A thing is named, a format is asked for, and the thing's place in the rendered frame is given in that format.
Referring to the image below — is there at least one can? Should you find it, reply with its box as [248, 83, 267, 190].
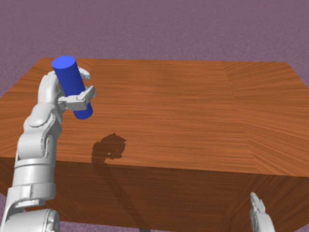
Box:
[52, 56, 93, 119]

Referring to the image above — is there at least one right robot hand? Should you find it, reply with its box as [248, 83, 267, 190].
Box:
[250, 192, 275, 232]

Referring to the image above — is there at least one left robot arm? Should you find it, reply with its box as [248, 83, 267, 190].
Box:
[0, 103, 63, 232]

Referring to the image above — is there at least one left robot hand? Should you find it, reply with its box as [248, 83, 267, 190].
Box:
[38, 67, 97, 114]

